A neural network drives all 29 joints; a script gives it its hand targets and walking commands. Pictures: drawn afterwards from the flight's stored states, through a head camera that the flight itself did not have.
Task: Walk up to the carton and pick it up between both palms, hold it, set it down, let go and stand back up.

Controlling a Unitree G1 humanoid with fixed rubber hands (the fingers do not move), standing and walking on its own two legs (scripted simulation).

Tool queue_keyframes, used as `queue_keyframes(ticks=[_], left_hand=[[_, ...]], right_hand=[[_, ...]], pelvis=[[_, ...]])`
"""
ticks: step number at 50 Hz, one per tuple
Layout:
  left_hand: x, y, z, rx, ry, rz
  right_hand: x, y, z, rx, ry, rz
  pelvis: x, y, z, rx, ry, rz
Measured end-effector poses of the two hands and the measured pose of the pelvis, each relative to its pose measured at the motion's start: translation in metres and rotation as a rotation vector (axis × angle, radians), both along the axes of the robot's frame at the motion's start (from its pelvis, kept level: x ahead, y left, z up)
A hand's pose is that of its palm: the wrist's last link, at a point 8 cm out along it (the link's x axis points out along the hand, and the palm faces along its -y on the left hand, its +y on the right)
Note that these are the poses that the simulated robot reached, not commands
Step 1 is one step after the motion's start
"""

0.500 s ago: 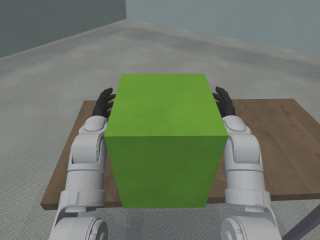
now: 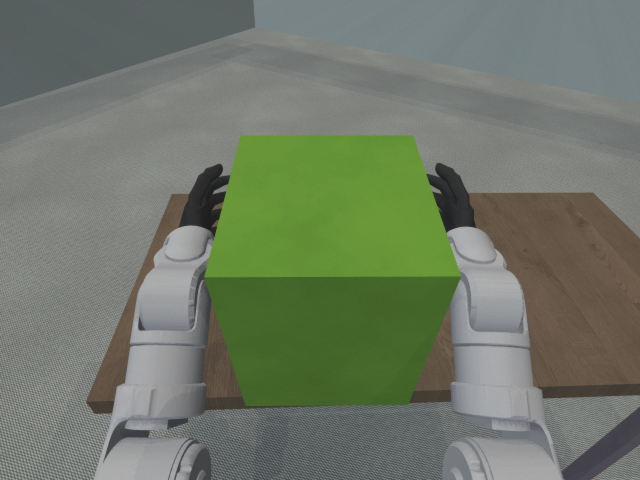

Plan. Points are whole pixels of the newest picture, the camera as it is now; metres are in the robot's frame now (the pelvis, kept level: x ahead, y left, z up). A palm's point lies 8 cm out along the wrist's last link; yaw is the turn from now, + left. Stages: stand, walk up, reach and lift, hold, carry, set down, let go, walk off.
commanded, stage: hold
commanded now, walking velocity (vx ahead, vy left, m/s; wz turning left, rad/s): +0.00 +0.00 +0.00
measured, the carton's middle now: (327, 274) +0.33 +0.01 +0.14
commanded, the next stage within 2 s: none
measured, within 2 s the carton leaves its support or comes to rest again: neither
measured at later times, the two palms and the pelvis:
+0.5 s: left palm (207, 240) +0.35 +0.15 +0.17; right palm (456, 240) +0.36 -0.14 +0.18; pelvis +0.00 -0.01 +0.00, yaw +0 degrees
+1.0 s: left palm (203, 238) +0.35 +0.15 +0.17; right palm (453, 237) +0.36 -0.14 +0.18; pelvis +0.00 +0.00 +0.00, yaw +0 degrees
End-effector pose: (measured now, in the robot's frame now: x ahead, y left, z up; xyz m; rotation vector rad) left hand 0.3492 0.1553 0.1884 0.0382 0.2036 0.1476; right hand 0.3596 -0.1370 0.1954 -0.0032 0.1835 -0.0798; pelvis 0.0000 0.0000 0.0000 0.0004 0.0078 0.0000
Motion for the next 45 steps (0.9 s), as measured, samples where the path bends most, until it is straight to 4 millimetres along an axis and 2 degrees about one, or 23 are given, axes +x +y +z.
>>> queue_keyframes(ticks=[7,15,23,29,31,37,45], left_hand=[[0.001,-0.002,-0.015,-0.020,0.074,-0.002],[0.007,-0.007,0.009,0.009,-0.015,-0.006],[0.003,-0.007,-0.019,-0.018,0.078,-0.004],[-0.004,-0.006,0.002,-0.005,-0.028,0.014],[-0.004,-0.006,0.004,-0.002,-0.016,0.010],[-0.003,-0.008,-0.017,-0.011,0.080,-0.024],[-0.004,-0.007,0.007,-0.006,-0.022,-0.009]], right_hand=[[0.001,-0.003,-0.015,0.000,0.073,0.004],[0.006,-0.007,0.006,-0.007,-0.016,-0.001],[0.003,-0.008,-0.020,-0.002,0.079,0.004],[-0.002,-0.005,0.000,0.009,-0.026,0.001],[-0.003,-0.005,0.002,-0.001,-0.015,-0.002],[-0.006,-0.009,-0.019,-0.001,0.083,-0.008],[-0.005,-0.006,0.006,-0.005,-0.019,-0.005]], pelvis=[[-0.003,-0.001,0.000,0.000,-0.020,0.005],[0.003,-0.003,0.000,0.000,0.005,-0.002],[0.005,-0.005,0.000,0.000,-0.031,0.001],[0.005,-0.006,0.000,0.000,-0.004,0.002],[0.005,-0.006,0.000,0.000,-0.014,0.003],[0.004,-0.005,0.000,0.000,-0.039,0.004],[0.001,-0.004,0.000,0.000,-0.009,0.000]])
